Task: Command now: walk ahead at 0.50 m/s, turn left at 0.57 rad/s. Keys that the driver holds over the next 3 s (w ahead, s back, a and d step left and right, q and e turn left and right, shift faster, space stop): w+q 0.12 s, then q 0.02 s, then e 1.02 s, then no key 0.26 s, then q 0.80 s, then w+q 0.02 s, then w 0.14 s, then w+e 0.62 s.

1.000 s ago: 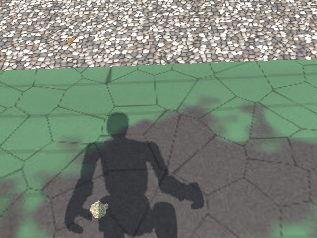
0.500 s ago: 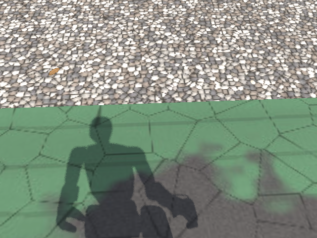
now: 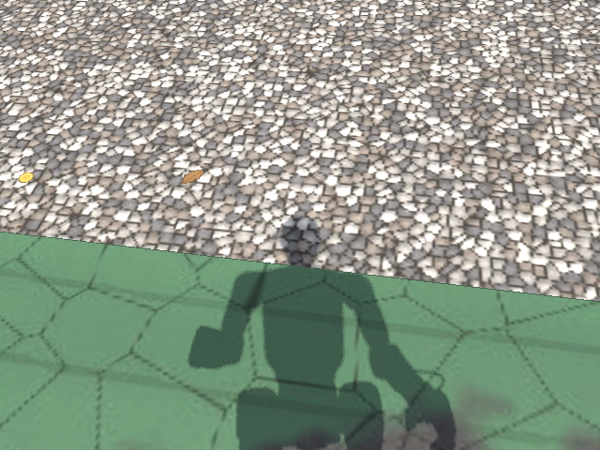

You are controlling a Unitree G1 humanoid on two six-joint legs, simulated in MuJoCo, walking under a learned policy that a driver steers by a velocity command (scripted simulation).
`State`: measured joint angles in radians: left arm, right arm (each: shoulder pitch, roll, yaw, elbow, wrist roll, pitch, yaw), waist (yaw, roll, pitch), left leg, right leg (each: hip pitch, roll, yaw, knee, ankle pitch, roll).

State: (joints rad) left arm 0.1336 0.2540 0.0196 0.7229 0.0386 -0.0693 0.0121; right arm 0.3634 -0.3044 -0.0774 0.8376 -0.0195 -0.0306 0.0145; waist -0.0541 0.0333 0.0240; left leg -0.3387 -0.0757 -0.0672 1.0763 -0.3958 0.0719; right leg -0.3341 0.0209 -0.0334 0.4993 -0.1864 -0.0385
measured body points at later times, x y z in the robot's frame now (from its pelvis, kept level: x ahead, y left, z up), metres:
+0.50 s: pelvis +0.18 +0.03 +0.00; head +0.22 +0.05 +0.45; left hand +0.18 +0.28 -0.15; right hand +0.36 -0.19 -0.11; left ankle +0.26 +0.12 -0.74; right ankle +0.11 -0.10 -0.66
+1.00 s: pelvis +0.18 -0.01 +0.01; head +0.20 -0.04 +0.46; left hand +0.35 +0.24 -0.09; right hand +0.22 -0.30 -0.13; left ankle +0.22 +0.13 -0.66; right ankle +0.19 -0.08 -0.74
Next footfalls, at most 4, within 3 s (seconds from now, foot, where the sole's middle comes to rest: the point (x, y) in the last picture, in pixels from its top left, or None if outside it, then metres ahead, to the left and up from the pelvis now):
0.36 left None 0.30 0.12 -0.77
0.78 right None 0.23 -0.09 -0.77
1.28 left None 0.26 0.09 -0.77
1.62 right None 0.14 -0.08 -0.77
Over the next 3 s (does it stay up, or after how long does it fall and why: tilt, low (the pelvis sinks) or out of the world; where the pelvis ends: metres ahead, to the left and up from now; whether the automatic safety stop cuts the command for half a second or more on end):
stays up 0.44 0.07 -0.01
